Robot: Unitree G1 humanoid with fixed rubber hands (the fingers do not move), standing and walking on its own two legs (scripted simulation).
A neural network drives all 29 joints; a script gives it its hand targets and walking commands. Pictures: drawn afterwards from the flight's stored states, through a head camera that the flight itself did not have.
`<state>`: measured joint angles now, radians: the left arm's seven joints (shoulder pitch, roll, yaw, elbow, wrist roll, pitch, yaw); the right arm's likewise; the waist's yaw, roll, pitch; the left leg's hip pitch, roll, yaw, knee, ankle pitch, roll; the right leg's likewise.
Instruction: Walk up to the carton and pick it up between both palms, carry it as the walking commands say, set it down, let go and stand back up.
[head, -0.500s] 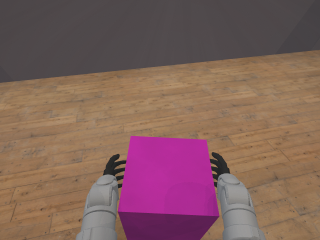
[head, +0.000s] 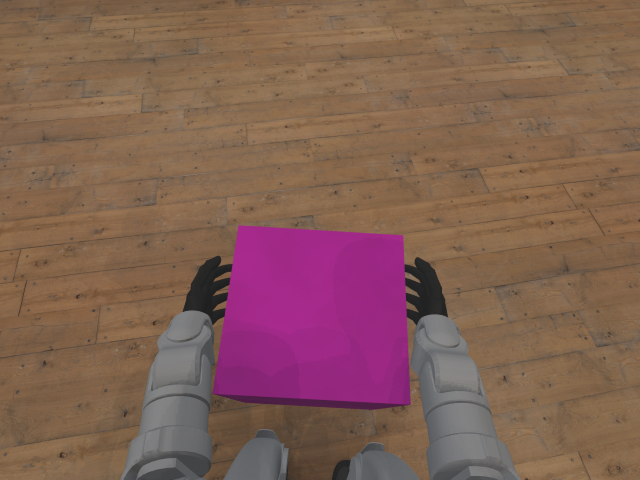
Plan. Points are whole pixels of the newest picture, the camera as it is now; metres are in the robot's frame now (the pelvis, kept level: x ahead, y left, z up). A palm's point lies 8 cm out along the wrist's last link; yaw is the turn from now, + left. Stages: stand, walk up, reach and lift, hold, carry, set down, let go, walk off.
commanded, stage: set down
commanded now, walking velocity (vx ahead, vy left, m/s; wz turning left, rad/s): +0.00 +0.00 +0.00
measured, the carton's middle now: (314, 329) +0.34 +0.04 -0.10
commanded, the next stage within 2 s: none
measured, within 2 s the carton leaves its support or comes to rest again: neither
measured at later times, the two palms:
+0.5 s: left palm (216, 308) +0.37 +0.20 -0.14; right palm (407, 317) +0.38 -0.10 -0.13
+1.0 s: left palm (227, 308) +0.40 +0.20 -0.22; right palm (392, 315) +0.41 -0.10 -0.21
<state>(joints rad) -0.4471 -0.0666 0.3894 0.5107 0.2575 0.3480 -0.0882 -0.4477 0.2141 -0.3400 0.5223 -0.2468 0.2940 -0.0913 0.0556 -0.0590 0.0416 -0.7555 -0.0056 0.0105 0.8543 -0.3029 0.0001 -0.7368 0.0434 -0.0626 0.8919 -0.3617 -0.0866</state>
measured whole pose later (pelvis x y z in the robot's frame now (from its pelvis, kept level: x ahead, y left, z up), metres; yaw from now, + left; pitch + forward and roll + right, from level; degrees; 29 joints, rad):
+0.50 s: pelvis -0.01 +0.03 -0.08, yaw -2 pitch +29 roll -1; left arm -0.56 -0.04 0.35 0.54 0.16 0.30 -0.02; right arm -0.56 0.16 -0.35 0.52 -0.18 0.25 -0.10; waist 0.03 -0.05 -0.14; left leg -1.33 0.00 0.03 1.24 -0.42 0.04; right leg -1.30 0.04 -0.05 1.24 -0.46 -0.05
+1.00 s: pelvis -0.03 +0.04 -0.16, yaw -1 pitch +36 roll -1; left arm -0.80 0.01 0.33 0.62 0.13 0.35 0.06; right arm -0.80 0.07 -0.41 0.63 -0.13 0.28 -0.09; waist 0.01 -0.05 -0.15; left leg -1.71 -0.02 0.05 1.55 -0.48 0.06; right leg -1.67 0.07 -0.02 1.57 -0.53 -0.02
